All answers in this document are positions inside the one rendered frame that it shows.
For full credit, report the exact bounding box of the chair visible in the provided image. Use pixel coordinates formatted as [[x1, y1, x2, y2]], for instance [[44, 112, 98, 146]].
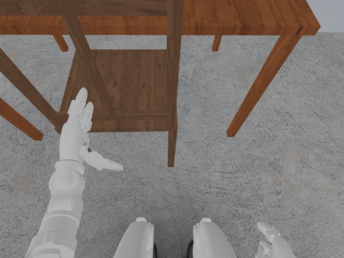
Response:
[[0, 0, 184, 167]]

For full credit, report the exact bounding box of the robot left forearm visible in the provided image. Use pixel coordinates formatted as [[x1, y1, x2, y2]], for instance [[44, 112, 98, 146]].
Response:
[[25, 160, 85, 258]]

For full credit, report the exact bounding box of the robot left thigh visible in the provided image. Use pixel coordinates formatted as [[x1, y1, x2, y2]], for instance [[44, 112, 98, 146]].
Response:
[[113, 221, 154, 258]]

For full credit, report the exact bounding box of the table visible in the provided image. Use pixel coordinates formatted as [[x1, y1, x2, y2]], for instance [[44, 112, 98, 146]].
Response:
[[0, 0, 321, 141]]

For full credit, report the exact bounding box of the right robot shin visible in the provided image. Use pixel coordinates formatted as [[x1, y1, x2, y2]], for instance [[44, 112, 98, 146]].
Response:
[[193, 218, 211, 258]]

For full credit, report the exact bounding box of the left robot hand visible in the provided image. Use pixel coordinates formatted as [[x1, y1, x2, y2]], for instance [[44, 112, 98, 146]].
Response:
[[59, 87, 124, 171]]

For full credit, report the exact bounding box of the right robot hand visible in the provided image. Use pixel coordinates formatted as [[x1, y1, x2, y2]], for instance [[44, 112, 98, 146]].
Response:
[[255, 221, 296, 258]]

